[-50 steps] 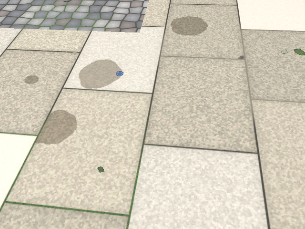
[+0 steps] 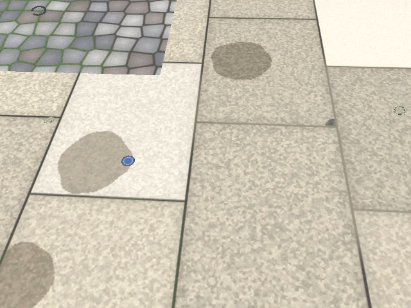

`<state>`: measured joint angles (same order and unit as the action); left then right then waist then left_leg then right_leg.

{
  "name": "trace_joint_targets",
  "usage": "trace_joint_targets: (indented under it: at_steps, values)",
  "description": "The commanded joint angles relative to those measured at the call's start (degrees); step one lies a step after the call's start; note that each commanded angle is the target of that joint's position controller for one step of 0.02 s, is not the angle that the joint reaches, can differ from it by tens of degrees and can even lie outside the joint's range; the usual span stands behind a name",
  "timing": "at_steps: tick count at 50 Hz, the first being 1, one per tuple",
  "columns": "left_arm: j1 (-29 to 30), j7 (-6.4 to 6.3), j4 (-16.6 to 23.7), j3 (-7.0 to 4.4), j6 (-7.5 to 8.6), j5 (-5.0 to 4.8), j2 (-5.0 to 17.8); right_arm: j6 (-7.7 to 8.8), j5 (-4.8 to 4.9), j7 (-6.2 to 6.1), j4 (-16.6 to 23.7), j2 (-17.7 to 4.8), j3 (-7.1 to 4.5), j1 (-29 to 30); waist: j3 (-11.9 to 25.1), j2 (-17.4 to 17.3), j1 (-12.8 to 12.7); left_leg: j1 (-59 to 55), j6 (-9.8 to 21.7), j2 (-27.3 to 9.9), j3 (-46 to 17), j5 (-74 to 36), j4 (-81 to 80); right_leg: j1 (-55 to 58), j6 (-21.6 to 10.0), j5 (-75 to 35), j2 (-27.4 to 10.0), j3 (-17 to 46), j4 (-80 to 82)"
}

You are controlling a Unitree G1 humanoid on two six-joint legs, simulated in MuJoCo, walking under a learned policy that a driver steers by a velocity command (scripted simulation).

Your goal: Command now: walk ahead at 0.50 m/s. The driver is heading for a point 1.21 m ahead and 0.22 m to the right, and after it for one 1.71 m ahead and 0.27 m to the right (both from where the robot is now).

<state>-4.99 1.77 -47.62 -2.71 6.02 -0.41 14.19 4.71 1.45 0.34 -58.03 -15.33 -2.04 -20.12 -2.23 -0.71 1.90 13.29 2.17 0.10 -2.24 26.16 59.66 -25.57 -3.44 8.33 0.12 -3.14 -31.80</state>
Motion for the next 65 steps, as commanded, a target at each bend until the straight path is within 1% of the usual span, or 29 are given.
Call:
trace_joint_targets:
  at_steps: [1,3,5,7,13,17,20,22,23,24,25,26,27,28,31,35,40,45,48,50,51,52,53,54,55,56,57,60,65]
  values:
    - [-9.05,-0.25,0.01,-1.65,-0.03,0.38,7.12,2.52,0.60,-0.16,5.48,-7.27,-1.45,4.56,6.69,3.77,-4.76,27.61,1.51,-6.03,-1.86,-5.96,12.08,26.65,-10.11,0.51,-17.03,24.23,18.04]
    - [-6.62,0.14,-0.11,-1.11,0.36,1.00,5.16,0.94,-0.26,-0.47,4.89,-5.07,-1.71,2.92,4.35,5.17,-1.54,20.97,1.00,-8.48,-2.06,-10.61,6.87,18.07,-8.91,-3.65,-13.60,17.59,21.72]
    - [-8.00,0.08,-1.17,-1.37,0.77,0.71,6.15,-0.24,-0.51,-0.63,4.74,-3.18,-1.54,2.37,3.20,4.71,-0.53,20.44,0.08,-8.84,-1.29,-12.69,3.96,15.40,-9.82,-7.72,-12.81,14.03,23.80]
    - [-10.06,-0.54,-2.22,-1.79,0.80,0.70,7.62,-0.59,-0.96,-0.81,6.23,-3.49,-1.73,6.16,1.46,3.70,-0.93,24.45,-1.03,-9.16,-1.12,-17.36,-1.51,16.04,-10.32,-10.64,-12.79,12.01,25.09]
    - [-15.37,-1.97,-4.60,-1.88,-0.07,-0.03,8.63,0.26,-0.92,0.10,9.90,-1.95,-1.16,18.70,-1.15,3.78,-4.44,23.87,-1.91,-6.44,1.70,-32.96,-22.32,18.34,-7.86,-9.36,-10.39,6.10,26.40]
    - [-19.27,-2.21,-6.97,-2.20,-1.03,-0.47,8.97,0.70,-0.40,1.22,12.16,-2.29,-0.82,24.52,-3.02,3.72,-5.97,25.56,-0.83,-5.35,1.57,-31.12,-28.20,25.83,-7.69,-9.92,-13.31,6.35,24.08]
    - [-19.39,-2.59,-7.65,-2.66,-1.96,-0.81,9.54,1.40,-0.37,2.04,13.29,-3.96,-1.29,24.72,-2.47,4.27,-4.31,23.00,0.98,-4.38,1.11,-25.08,-31.14,30.18,-6.64,-15.39,-15.55,8.37,19.63]
    - [-16.93,-2.65,-6.94,-2.84,-2.54,-0.80,10.34,1.87,-0.44,1.86,11.35,-6.66,-2.72,16.65,2.26,5.56,0.67,10.01,2.48,-1.24,3.54,-22.37,-32.94,29.05,-5.22,-29.27,-13.76,7.99,10.73]
    - [-16.37,-2.62,-6.25,-2.18,-2.67,-0.35,8.79,1.99,-0.70,1.33,8.37,-9.78,-4.25,6.46,8.97,4.55,4.95,-5.24,4.24,-2.19,2.71,-23.89,-31.51,23.21,-3.54,-29.55,-10.32,6.09,-0.82]
    - [-17.98,-2.61,-4.47,-1.06,-2.52,0.49,5.59,1.89,-1.86,0.64,6.72,-14.30,-5.45,-3.18,18.26,-3.17,6.74,-24.73,8.44,-14.68,-12.16,-20.91,-30.93,7.80,-0.76,-11.76,-4.68,2.80,-20.43]
    - [-24.53,-2.30,-4.88,0.64,-1.35,-0.32,-0.75,1.51,-1.76,0.98,5.95,-15.55,-5.46,-4.70,24.90,-17.38,3.39,-37.34,15.04,-24.78,-35.97,-11.81,-38.68,-9.72,1.58,25.20,3.38,5.93,-36.22]
    - [-20.64,-2.29,-5.20,-1.08,-0.58,-1.85,6.33,1.59,-1.20,0.89,6.55,-9.71,-3.93,-2.59,19.99,-10.97,4.90,-33.15,12.50,-22.68,-34.13,-6.93,-41.18,-14.81,1.11,24.86,0.13,11.79,-42.32]
    - [-16.20,-2.37,-3.74,-1.81,-0.20,-2.66,8.41,1.74,-1.03,0.64,7.27,-7.37,-3.24,1.88,12.22,-8.40,4.02,-25.33,9.79,-21.27,-24.78,-9.41,-42.35,-17.30,0.49,19.48,-2.55,10.41,-42.53]
    - [-13.99,-2.80,-3.40,-1.94,-0.25,-2.36,7.87,1.93,-1.37,0.66,7.81,-6.11,-2.84,6.14,8.58,-4.15,2.12,-17.47,8.48,-19.41,-19.01,-13.16,-44.33,-14.92,0.51,14.17,-5.26,9.44,-40.34]
    - [-15.40,-2.78,-3.63,-2.46,-2.33,-1.84,4.32,2.43,-2.37,0.79,7.21,-3.19,-2.29,10.29,3.99,-5.57,-1.77,-5.65,7.39,-15.62,-7.13,-19.88,-49.86,-7.91,0.60,7.62,-8.57,9.51,-35.60]
    - [-11.47,-2.68,-1.02,-2.76,-4.04,-1.28,3.41,2.73,-2.44,-0.25,5.88,-5.51,-3.14,9.21,0.54,-2.84,-2.37,-4.47,8.30,-15.38,1.15,-26.66,-52.69,-13.26,1.58,0.25,-9.17,9.82,-30.02]
    - [-3.22,-1.03,2.19,-2.13,-3.42,-0.79,2.37,1.86,-2.17,-1.46,5.52,-7.40,-3.53,7.33,-1.54,-1.53,-0.15,-7.42,6.95,-14.04,9.45,-30.02,-53.52,-13.60,1.93,-11.31,-7.94,5.56,-14.42]
    - [5.04,0.87,6.95,-1.43,-3.47,-0.84,2.02,-0.06,-1.02,-1.74,4.25,-9.14,-4.21,2.36,-3.97,-0.95,2.41,-17.51,6.29,-16.98,12.99,-36.09,-49.73,-16.41,0.12,-7.46,-6.40,1.12,-6.53]
    - [2.79,1.64,8.45,-2.53,-3.83,-0.98,4.42,-1.25,-0.36,-1.99,5.10,-11.31,-4.87,4.04,-0.52,-3.80,-0.89,-20.61,4.55,-17.52,15.43,-59.40,-40.64,-8.60,-2.76,0.49,-1.98,-3.18,-5.48]
    - [-9.52,1.35,6.09,-4.96,-4.02,-1.32,8.69,-2.08,0.12,-2.17,5.97,-12.37,-5.06,6.30,6.30,-4.21,-8.41,-17.03,2.50,-15.55,17.09,-68.22,-22.87,8.58,-6.07,0.75,2.80,-5.07,-1.88]
    - [-19.10,0.18,3.60,-7.13,-4.44,-1.27,13.14,-1.82,-0.47,-2.22,6.79,-11.39,-4.61,6.31,11.33,-0.16,-12.62,-5.04,-0.19,-13.12,17.14,-54.63,-6.63,25.81,-8.76,-0.51,0.82,1.80,0.97]
    - [-18.69,-0.49,3.24,-8.11,-4.28,-1.68,19.62,-0.33,-2.82,-1.26,9.85,-1.95,-1.89,1.33,14.53,15.81,-5.67,21.99,-3.74,-1.73,13.90,0.73,14.27,45.03,-18.38,5.00,-14.13,32.35,4.39]
    - [-20.52,-0.18,5.25,-6.72,-3.29,-0.69,16.42,2.50,-0.66,-0.32,11.18,-4.52,-1.82,5.31,23.18,10.39,-8.02,29.79,-3.03,1.80,-1.03,8.76,22.23,49.80,-22.55,12.72,-19.87,51.56,14.33]
    - [-18.73,0.03,4.96,-5.60,-2.45,-0.11,12.64,3.98,1.61,0.24,13.02,-7.49,-2.65,11.82,15.79,6.81,-9.30,35.25,-1.24,-1.26,-2.87,3.33,21.64,45.94,-18.95,8.91,-18.48,44.19,16.19]
    - [-15.02,0.01,5.45,-4.99,-1.92,-0.43,10.66,4.65,1.31,0.11,13.15,-7.12,-2.45,12.62,10.67,3.18,-6.83,33.91,-0.17,-3.93,-2.76,-1.99,16.73,37.61,-16.75,4.04,-16.12,36.37,15.87]
    - [-10.45,-0.01,6.44,-4.34,-1.75,-0.50,8.62,4.57,-0.17,-0.33,12.15,-7.43,-2.84,12.07,7.33,0.49,-4.15,29.59,-0.48,-5.92,-2.72,-4.99,11.53,28.92,-14.97,-1.98,-13.68,30.30,16.23]
    - [-7.82,-0.25,7.49,-3.73,-1.61,0.01,7.25,3.80,-0.80,-0.43,11.74,-8.24,-3.41,10.56,6.40,1.31,-2.01,24.94,-0.93,-7.32,-3.18,-7.01,8.13,23.11,-14.13,-6.81,-12.08,26.63,17.21]
    - [-8.07,-1.10,7.44,-3.54,-1.26,0.02,7.93,1.47,-1.74,-0.42,11.49,-6.32,-3.31,9.47,4.93,1.38,-0.50,21.10,-3.42,-7.88,-1.19,-11.10,1.01,15.95,-13.82,-15.15,-10.40,20.24,19.70]
    - [-12.91,-2.37,5.16,-3.52,-1.35,-0.19,8.99,1.19,-1.83,-0.14,14.04,-3.81,-2.14,18.77,2.04,3.76,-4.11,20.87,-4.76,-5.73,0.71,-29.87,-18.94,14.44,-9.93,-14.72,-6.35,12.50,20.81]
